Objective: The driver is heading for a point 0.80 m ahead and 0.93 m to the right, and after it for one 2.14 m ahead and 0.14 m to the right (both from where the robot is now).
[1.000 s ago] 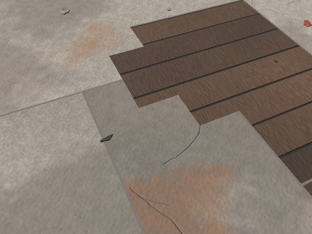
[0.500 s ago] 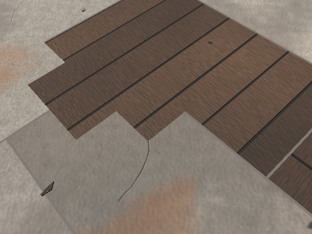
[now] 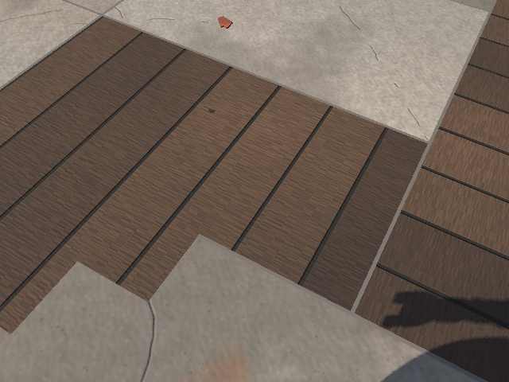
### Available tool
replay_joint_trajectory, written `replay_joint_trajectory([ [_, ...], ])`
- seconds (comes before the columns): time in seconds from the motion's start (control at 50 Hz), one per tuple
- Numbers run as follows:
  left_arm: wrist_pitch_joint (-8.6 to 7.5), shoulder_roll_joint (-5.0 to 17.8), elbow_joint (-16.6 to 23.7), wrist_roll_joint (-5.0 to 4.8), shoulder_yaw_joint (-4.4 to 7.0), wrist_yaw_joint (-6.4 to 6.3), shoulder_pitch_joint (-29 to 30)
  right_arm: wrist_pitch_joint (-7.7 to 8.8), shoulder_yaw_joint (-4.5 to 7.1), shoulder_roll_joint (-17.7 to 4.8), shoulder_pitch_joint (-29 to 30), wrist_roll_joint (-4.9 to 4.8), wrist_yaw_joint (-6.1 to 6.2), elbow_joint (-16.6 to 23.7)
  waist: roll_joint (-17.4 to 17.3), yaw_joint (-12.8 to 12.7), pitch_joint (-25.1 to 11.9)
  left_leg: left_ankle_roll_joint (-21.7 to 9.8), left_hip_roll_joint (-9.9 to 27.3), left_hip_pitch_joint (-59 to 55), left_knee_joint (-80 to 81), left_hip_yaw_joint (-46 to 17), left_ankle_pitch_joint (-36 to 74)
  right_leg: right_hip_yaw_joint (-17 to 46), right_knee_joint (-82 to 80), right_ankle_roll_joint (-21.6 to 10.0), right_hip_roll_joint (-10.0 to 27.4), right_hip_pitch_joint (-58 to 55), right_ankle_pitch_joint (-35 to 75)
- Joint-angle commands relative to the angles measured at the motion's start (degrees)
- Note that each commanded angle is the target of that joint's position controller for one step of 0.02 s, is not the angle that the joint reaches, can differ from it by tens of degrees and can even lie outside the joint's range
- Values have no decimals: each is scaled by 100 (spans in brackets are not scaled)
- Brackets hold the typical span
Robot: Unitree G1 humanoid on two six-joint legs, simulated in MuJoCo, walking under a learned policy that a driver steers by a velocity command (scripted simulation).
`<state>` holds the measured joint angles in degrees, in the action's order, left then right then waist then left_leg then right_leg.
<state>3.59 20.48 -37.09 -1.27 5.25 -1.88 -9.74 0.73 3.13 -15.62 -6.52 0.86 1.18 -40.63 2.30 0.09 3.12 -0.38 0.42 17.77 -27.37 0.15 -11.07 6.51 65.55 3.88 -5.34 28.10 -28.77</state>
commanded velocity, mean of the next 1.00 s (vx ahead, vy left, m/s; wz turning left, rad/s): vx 0.31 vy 0.00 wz -0.60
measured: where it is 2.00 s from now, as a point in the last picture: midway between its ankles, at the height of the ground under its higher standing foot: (458, 293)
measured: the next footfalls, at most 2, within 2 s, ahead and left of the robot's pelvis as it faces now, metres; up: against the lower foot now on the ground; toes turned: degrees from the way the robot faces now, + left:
right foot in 0.28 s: +0.02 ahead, -0.15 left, +0.00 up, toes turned -10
left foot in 0.74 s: +0.37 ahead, -0.03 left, +0.00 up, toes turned -28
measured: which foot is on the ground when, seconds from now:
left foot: down 0.00-0.26, up 0.28-0.72, down 0.74-1.00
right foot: up 0.00-0.26, down 0.28-0.76, up 0.78-1.00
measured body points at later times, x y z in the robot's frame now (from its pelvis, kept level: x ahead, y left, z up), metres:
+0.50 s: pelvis +0.05 -0.07 +0.01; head +0.06 -0.12 +0.46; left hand +0.17 +0.19 -0.08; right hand +0.15 -0.39 -0.09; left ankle +0.20 +0.08 -0.67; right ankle -0.02 -0.14 -0.74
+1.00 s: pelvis +0.30 -0.12 +0.01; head +0.33 -0.14 +0.45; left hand +0.58 +0.03 -0.09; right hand +0.20 -0.40 -0.11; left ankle +0.33 -0.01 -0.74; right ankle +0.27 -0.27 -0.66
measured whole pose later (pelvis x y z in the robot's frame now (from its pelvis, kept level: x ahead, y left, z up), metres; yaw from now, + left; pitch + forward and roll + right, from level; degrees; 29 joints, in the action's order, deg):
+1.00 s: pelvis +0.30 -0.12 +0.01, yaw -34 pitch +1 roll +3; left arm -0.8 18.6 -38.0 -1.5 4.3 -0.3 -12.9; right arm 5.5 4.3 -15.7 -16.6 0.1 -0.5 -45.8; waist 2.8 2.5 2.1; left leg -1.2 -1.7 5.6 -17.0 6.7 -12.8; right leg 3.4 60.9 0.1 4.9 36.7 -15.2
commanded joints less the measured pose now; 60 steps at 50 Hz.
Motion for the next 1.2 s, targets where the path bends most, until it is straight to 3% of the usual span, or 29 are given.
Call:
replay_joint_trajectory([
  [0.02, 17, 303, 389, -61, 116, 11, -112, -49, 223, -856, 80, 17, 92, 352, -1169, 6, -656, -1138, 1323, -1192, 798, -896, 2382, -288, -111, 200, 364, 526, 338],
  [0.1, -12, 201, 564, 4, 48, 83, 157, -126, 329, -1090, 30, -10, 96, 331, -1294, 173, -893, -1251, 1582, -1348, 853, -584, 2320, -518, -1269, 160, 657, -9, 497],
  [0.16, 9, 271, 579, 12, 68, 165, 100, -146, 378, -1204, 83, -82, 37, 304, -1370, 170, -885, -1200, 1683, -1176, 851, -372, 1998, -749, -2041, 17, 687, -550, 678],
  [0.2, 27, 300, 559, -6, 93, 233, -4, -140, 412, -1283, 3, -178, 3, 244, -1302, 134, -864, -1060, 1734, -968, 941, -329, 483, -919, -2646, -208, 658, -919, 902],
  [0.22, 17, 284, 478, -8, 111, 269, -201, -134, 413, -1287, 67, -244, -7, 218, -1244, -16, -799, -926, 1695, -634, 907, -247, -393, -1055, -3142, -378, 600, -1336, 1202],
  [0.24, 0, 309, 306, -12, 153, 286, -532, -124, 380, -1163, 67, -270, -11, 173, -1149, -164, -766, -742, 1572, -171, 693, -89, -1139, -1149, -3495, -554, 466, -1931, 1259],
  [0.26, -33, 410, 64, -53, 232, 261, -1082, -108, 302, -865, -11, -221, -34, 115, -732, -338, -795, -449, 1316, 509, -28, 283, -1803, -942, -3779, -774, 441, -2751, 1026],
  [0.28, -92, 874, -53, -60, 356, 179, -1703, -88, 150, -381, 191, -58, -108, 255, 804, -534, -609, 95, 628, 1940, -2292, 964, -2470, 1096, -4605, -1346, 1700, -3431, 330],
  [0.3, -302, 1477, 134, 103, 402, 245, -1589, 40, 179, -465, 683, -102, -88, 713, 1403, -553, -400, 181, -107, 3319, -3255, 97, -2658, 3582, -5375, -2418, 2651, -3024, -757],
  [0.32, -476, 1033, 188, 191, 282, 264, -1267, 169, 289, -886, 969, -246, -97, 748, 874, -573, -106, 28, 206, 3460, -3579, -432, -2119, 3451, -5739, -2373, 2600, -2802, -1397],
  [0.34, -575, 752, 174, 151, 162, 234, -979, 250, 364, -1075, 801, -294, -125, 666, 871, -334, 108, -79, 323, 3390, -3422, -481, -1444, 2968, -5753, -2101, 2390, -2649, -1262],
  [0.38, -593, 513, 174, 50, 57, 148, -730, 335, 391, -1034, 503, -82, -117, 403, 663, -161, 73, 57, 436, 2984, -2986, -434, -540, 2110, -5646, -1732, 1932, -2588, -276],
  [0.4, -605, 462, 167, 89, 22, 105, -792, 373, 381, -949, 504, -55, -146, 359, 650, -148, 17, 121, 369, 2734, -2851, -374, -131, 1842, -5667, -1651, 1753, -2521, 182],
  [0.5, -659, 523, -6, 75, 50, 0, -1218, 446, 280, -626, 814, -108, -215, 388, 485, -276, -32, 368, 64, 2249, -1472, -289, 970, 1223, -5577, -1541, 1458, -2460, 1436],
  [0.62, -594, 595, -283, -39, 95, -17, -1642, 554, 183, -554, 1522, -186, -352, 677, 478, -554, 225, 385, -83, 1795, -331, -343, 967, 1487, -5230, -1574, 1524, -2351, 1771],
  [0.68, -543, 651, -302, -41, 128, -24, -1518, 633, 239, -735, 1238, -200, -373, 662, 657, -369, 102, 219, -151, 1075, -97, -331, 688, 1759, -4901, -1443, 1596, -2351, 2400],
  [0.72, -517, 559, -250, -31, 106, -12, -1331, 677, 353, -942, 476, -177, -310, 491, 752, 49, -257, -27, -253, -42, 200, -161, 585, 1721, -4280, -1266, 1394, -2255, 3424],
  [0.74, -523, 362, -174, 25, 40, 18, -1222, 695, 445, -1156, -251, -129, -255, 367, 600, 415, -857, -287, 80, -1292, 210, -385, 663, 1451, -3262, -1060, 1034, -1879, 3702],
  [0.76, -534, 5, -14, 184, -90, 25, -1257, 661, 506, -1531, -1298, -37, -194, 295, -248, 747, -1964, -647, 1188, -3054, 17, -1551, 132, 973, -1499, -832, 579, -966, 2447],
  [0.78, -598, -313, 126, -74, -169, 15, -2036, 602, 536, -1725, -1524, 17, -267, 85, -2499, 246, -2487, -1433, 2343, -4312, 894, -4388, -1187, 598, 188, -517, -100, 935, -646],
  [0.8, -609, 380, -89, -175, -38, 8, -1854, 575, 383, -1077, -1218, -105, -271, 194, -1663, 318, -1689, -1264, 2277, -3728, 1173, -4260, -2022, 661, 845, -461, 449, 1522, -319],
  [0.82, -598, 638, -35, -133, 35, 30, -1213, 535, 307, -777, -950, -135, -223, 227, -1087, 428, -942, -1058, 2030, -2950, 1191, -3190, -1664, 419, 833, -460, 670, 1601, 231],
  [0.84, -588, 540, -14, -75, 26, 28, -948, 505, 270, -713, -724, -90, -205, 214, -636, 315, -554, -979, 1787, -2261, 1271, -2473, -845, 257, 695, -444, 881, 1384, 627],
  [0.86, -593, 442, 38, -11, 33, 56, -759, 491, 239, -599, -614, -56, -188, 153, -592, 243, -294, -959, 1594, -1795, 1399, -1988, -267, 227, 450, -446, 1022, 1256, 868],
  [0.9, -542, 183, 71, -67, 2, 119, -793, 543, 219, -546, -540, -22, -154, 78, -866, 95, -214, -951, 1419, -1351, 1672, -1319, 215, 104, 232, -456, 1186, 950, 1074],
  [0.98, -486, -84, 329, 3, -98, 179, -361, 599, 293, -791, -577, -93, -154, -104, -670, 70, -7, -1140, 1538, -1245, 1959, -544, 1167, -66, -537, -348, 1301, 1353, 1530],
  [1.1, -595, -162, 574, -5, -181, 429, 590, 478, 340, -1093, -771, -167, -108, -265, -512, 362, 138, -807, 1337, -1485, 1938, 635, 1764, -659, -2465, -494, 1092, 779, 2966],
  [1.16, -568, 31, 725, 1, -94, 499, 719, 372, 401, -1327, -910, -266, -96, -345, -595, 234, 74, -655, 1481, -2031, 1433, 907, 3183, -926, -2874, -765, 816, 460, 2477],
  [1.2, -512, 366, 619, 19, 94, 491, 25, 265, 444, -1492, -921, -321, -65, -330, -736, -244, -433, -526, 1440, -2169, 128, 1120, 4891, -1238, -2971, -1056, 356, -583, 1957],
])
